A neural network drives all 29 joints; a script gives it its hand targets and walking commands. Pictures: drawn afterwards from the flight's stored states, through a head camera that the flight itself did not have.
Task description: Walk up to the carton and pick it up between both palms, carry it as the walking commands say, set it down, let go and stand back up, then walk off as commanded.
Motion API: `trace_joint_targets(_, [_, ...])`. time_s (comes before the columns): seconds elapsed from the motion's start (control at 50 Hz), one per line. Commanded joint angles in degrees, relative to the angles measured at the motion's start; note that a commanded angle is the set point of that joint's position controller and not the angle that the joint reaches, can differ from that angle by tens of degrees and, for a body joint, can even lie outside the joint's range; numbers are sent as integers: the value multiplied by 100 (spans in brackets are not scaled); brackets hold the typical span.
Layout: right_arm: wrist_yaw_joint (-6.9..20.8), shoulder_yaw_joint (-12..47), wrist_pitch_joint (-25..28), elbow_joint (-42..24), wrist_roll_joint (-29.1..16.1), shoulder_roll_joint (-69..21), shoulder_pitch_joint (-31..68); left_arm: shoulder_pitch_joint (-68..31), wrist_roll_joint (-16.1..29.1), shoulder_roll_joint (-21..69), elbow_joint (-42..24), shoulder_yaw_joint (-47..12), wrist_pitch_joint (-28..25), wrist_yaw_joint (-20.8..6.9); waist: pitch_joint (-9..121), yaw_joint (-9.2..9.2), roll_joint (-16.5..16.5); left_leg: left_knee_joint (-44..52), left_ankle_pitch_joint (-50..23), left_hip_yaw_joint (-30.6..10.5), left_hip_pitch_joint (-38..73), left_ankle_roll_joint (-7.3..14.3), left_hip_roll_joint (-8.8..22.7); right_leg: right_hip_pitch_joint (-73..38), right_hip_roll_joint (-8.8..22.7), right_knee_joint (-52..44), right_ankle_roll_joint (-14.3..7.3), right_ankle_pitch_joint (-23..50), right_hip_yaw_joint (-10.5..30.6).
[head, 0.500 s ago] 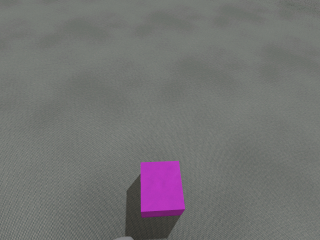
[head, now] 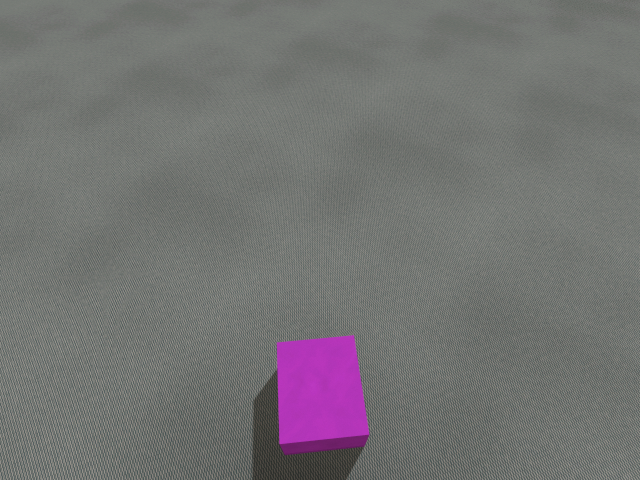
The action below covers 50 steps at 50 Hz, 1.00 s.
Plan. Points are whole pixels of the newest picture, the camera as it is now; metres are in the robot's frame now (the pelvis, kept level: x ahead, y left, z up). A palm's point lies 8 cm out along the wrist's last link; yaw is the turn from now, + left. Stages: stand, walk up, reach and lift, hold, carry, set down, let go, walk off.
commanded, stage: walk up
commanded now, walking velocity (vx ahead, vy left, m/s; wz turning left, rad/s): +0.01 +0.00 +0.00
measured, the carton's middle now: (320, 394) +0.41 +0.00 -0.69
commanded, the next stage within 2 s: none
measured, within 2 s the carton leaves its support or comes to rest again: neither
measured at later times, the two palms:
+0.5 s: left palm out of the picture +0.01 +0.25 -0.13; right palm out of the picture +0.00 -0.25 -0.14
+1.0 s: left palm out of the picture -0.02 +0.25 -0.13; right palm out of the picture -0.01 -0.25 -0.13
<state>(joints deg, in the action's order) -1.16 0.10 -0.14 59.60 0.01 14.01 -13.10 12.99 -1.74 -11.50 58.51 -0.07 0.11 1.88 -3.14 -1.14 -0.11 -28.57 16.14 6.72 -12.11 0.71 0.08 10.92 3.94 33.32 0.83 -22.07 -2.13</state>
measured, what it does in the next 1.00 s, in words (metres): stands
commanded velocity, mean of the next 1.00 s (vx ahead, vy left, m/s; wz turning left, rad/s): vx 0.01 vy -0.05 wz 0.00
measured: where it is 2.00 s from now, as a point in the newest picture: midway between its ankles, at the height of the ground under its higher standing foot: outside the picture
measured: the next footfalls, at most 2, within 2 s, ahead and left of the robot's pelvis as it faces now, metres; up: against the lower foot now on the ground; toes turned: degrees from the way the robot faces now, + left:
right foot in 1.78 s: -0.05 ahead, -0.18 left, +0.00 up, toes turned +1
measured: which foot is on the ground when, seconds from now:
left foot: down 0.00-1.00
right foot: down 0.00-1.00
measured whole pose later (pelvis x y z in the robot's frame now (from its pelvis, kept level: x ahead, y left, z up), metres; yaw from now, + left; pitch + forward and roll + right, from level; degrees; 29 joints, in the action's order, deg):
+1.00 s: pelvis -0.04 +0.00 +0.00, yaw +0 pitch -2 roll +1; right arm -1.2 0.1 -0.1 59.6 0.0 14.0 -13.1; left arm 15.5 -1.7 -11.5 58.8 -0.1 1.0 1.8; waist -3.1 -1.1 -0.2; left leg -26.2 11.7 6.3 -12.4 0.7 0.7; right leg 10.9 3.2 30.2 0.8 -17.3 -2.7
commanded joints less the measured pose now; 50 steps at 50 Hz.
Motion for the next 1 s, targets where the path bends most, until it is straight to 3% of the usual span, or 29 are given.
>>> trace_joint_targets(0.0, [-34, -132, -60, -156, -11, 25, -258, 459, 80, -426, 62, 17, -120, 44, 374, 26, -815, 397, -1802, -675, 553, 51, 692, -302, 513, -1067, -248, 3391, 438])
trace_joint_targets(0.06, [-21, -177, -27, -93, -2, 338, -256, 350, 88, -470, 10, 38, -119, 45, 471, 5, -372, 483, -1954, -647, 684, 50, 777, -232, 513, -1148, -266, 3240, 485])
trace_joint_targets(0.1, [-49, -208, -9, 16, 27, 404, -342, 319, 60, -512, -26, 57, -114, 35, 482, -47, -289, 689, -1431, -668, 900, 54, 845, 129, 373, -1308, -271, 1894, 555])
trace_joint_targets(0.14, [-77, -162, 61, -47, 15, 375, -276, 372, 87, -641, -134, 131, -111, 50, 507, 95, -65, 703, -1814, -840, 831, 105, 948, 79, 320, -1261, -264, 1813, 513])
trace_joint_targets(0.16, [-29, -137, 87, -33, 18, 339, -327, 386, 107, -542, 51, 94, -73, 28, 610, 84, -286, 681, -2062, -854, 781, 127, 994, -120, 279, -1148, -180, 2042, 320])
trace_joint_targets(0.22, [-53, -187, 135, -75, 55, 609, -257, 502, 87, -596, 123, 156, 32, 30, 504, 157, 161, 798, -2190, -1076, 588, 162, 1209, -201, 176, -977, -188, 1432, 206])
trace_joint_targets(0.26, [-50, -170, 88, 4, 48, 574, -356, 470, 71, -646, 137, 129, 2, 35, 143, 168, -361, 933, -1456, -1005, 373, 148, 1060, -191, 262, -1248, -204, 1373, 151])
trace_joint_targets(0.28, [-45, -122, 90, -19, 6, 294, -338, 527, 93, -460, 162, 65, -25, 17, 428, 89, -78, 838, -1149, -776, 412, 105, 909, -97, 419, -1366, -202, 1504, 433])
trace_joint_targets(0.3, [-21, -98, 83, -106, 67, 247, -184, 577, 82, -424, 183, 38, -4, -4, 58, 76, -382, 918, -1013, -855, 370, 41, 878, 160, 309, -1503, -234, 1042, 527])
trace_joint_targets(0.32, [-4, -147, 89, -139, 44, 382, -192, 282, 85, -575, 73, 70, -8, 3, 164, -23, -172, 824, -927, -820, 483, 55, 889, 241, 423, -1551, -257, 1097, 582])
trace_joint_targets(0.36, [-51, -182, 112, -101, 44, 567, -314, 399, 71, -645, 137, 107, -20, 18, -81, 70, -437, 852, -1459, -1016, 510, 75, 1115, 277, 311, -1434, -286, 1502, 447])
trace_joint_targets(0.4, [-14, -150, 105, -184, 69, 260, -285, 513, 66, -419, 211, 43, -57, -10, 362, 25, -137, 946, -914, -799, 479, 62, 866, -31, 346, -1586, -219, 1373, 516])
trace_joint_targets(0.46, [-32, -147, 108, -88, 7, 305, -318, 521, 91, -483, 76, 72, -120, -16, 599, 64, -167, 877, -1563, -800, 583, 116, 894, -286, 417, -1443, -138, 1904, 448])
trace_joint_targets(0.48, [-48, -99, 99, -63, 9, 167, -296, 669, 73, -348, 177, 5, -109, -2, 534, 15, -439, 743, -1716, -732, 645, 46, 887, -110, 431, -1469, -194, 2194, 485])
trace_joint_targets(0.52, [-54, -132, 130, -85, 23, 267, -322, 730, 115, -483, 241, 36, -83, 4, 328, 128, -83, 834, -1624, -745, 534, 65, 859, -158, 395, -1402, -220, 2073, 575])
trace_joint_targets(0.54, [-48, -113, 119, -59, 16, 166, -379, 756, 72, -400, 311, 34, -99, 13, 503, 122, -521, 740, -1719, -893, 528, 15, 950, -204, 387, -1359, -216, 2114, 398])
trace_joint_targets(0.58, [-15, -126, 109, -167, 74, 358, -255, 772, 42, -482, 250, 94, -15, 6, 369, 110, -653, 599, -1455, -841, 498, 12, 1017, 92, 266, -1370, -198, 1757, 316])
trace_joint_targets(0.62, [-69, -215, 116, -156, 73, 597, -272, 620, 39, -604, 36, 225, 57, -18, 303, 124, -108, 853, -1237, -1349, 20, 192, 1326, -100, 137, -955, -184, 1362, 217])
trace_joint_targets(0.64, [-70, -194, 100, -116, 73, 498, -274, 579, 34, -557, 24, 159, 63, 10, 271, 72, 89, 820, -1112, -941, 38, 165, 1163, -19, 294, -1124, -157, 1285, 174])
trace_joint_targets(0.66, [-76, -197, 74, -137, 43, 618, -386, 627, 58, -714, 145, 203, 98, -16, 363, 49, -216, 885, -1008, -1196, 163, 162, 1265, -29, 220, -1256, -214, 1122, 197])
trace_joint_targets(0.7, [-31, -202, 54, -266, 79, 347, -109, 716, 44, -718, 179, 133, 18, 0, 220, 88, -615, 616, -636, -801, 171, -1, 921, 322, 401, -1598, -318, 706, 598])
trace_joint_targets(0.76, [40, -162, 26, -141, 82, 171, -177, 516, 35, -359, -4, 6, -36, -28, -58, -30, -379, 599, -668, -708, 189, -57, 649, 422, 521, -1876, -257, 930, 770])
trace_joint_targets(0.78, [10, -195, 60, -139, 88, 434, -351, 529, 39, -772, 103, 179, -6, -18, 312, 30, -922, 568, -764, -731, 212, -111, 859, 311, 384, -1706, -275, 781, 451])
trace_joint_targets(0.82, [-22, -222, 96, -161, 82, 452, -137, 458, 49, -625, 4, 146, -41, 0, 272, 13, -87, 616, -1078, -813, 164, -5, 912, 165, 459, -1545, -278, 1297, 518])
trace_joint_targets(0.84, [-73, -234, 66, -139, 52, 555, -360, 556, 24, -814, 14, 224, -2, -26, 192, -53, -551, 606, -1434, -980, 249, 30, 1163, 257, 229, -1310, -255, 1673, 305])
trace_joint_targets(0.86, [-86, -262, 87, -125, 76, 585, -373, 756, 40, -802, 37, 223, 0, -11, 362, 53, -333, 401, -2017, -879, 555, 68, 1214, 314, 188, -1054, -210, 1803, 170])
trace_joint_targets(0.9, [-63, -257, 30, -176, 72, 462, -383, 697, 15, -532, -14, 174, 75, -9, 377, 66, -230, 661, -1207, -1074, 182, 94, 1212, 290, 113, -1051, -189, 1024, 207])
trace_joint_targets(0.96, [-156, -335, -26, -114, 61, 747, -316, 682, -25, -562, -93, 294, 167, -20, 270, 121, 667, 890, -1158, -1580, -192, 467, 1747, 270, -19, -506, -84, 509, 63])
trace_joint_targets(0.98, [-139, -334, -42, -275, 104, 732, -136, 787, -13, -663, 32, 228, 173, -24, 385, 184, 507, 873, -815, -1342, -333, 370, 1578, 62, -47, -771, -109, 356, 96])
